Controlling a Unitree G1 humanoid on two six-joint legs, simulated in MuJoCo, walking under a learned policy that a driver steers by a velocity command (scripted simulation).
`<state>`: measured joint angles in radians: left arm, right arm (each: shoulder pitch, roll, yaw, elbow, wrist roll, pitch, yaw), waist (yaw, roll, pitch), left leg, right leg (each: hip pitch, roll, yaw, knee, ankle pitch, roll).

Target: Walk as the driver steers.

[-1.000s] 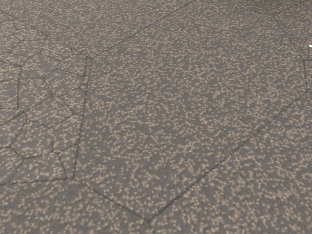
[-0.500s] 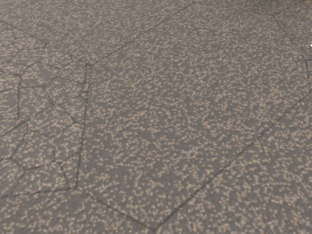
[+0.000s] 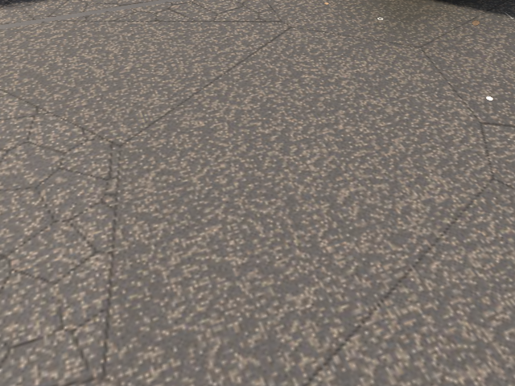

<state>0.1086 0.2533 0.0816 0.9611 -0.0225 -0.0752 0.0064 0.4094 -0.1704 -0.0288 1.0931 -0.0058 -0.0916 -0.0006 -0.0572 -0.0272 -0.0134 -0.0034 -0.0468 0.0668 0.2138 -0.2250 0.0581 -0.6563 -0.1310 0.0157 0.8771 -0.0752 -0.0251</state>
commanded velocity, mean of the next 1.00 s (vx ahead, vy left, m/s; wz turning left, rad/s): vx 0.49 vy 0.00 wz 0.26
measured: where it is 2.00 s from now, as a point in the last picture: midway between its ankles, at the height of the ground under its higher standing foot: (224, 301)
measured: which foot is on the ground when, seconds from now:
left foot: down 0.00-0.24, up 0.26-0.82, down 0.84-1.00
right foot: up 0.00-0.22, down 0.24-0.84, up 0.86-1.00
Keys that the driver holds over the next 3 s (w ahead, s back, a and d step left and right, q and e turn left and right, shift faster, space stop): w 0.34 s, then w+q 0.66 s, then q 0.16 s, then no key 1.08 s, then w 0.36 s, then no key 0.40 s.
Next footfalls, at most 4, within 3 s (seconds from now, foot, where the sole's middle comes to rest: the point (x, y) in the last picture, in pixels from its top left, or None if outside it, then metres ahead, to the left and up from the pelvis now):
0.24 right None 0.32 -0.17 -0.78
0.84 left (219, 358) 0.61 0.08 -0.78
1.28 right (246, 263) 0.91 0.00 -0.78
1.60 left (186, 321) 0.72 0.18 -0.78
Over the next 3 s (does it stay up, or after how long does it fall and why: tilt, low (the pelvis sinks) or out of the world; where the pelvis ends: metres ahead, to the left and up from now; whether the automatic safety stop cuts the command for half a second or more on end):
stays up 0.96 0.18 -0.02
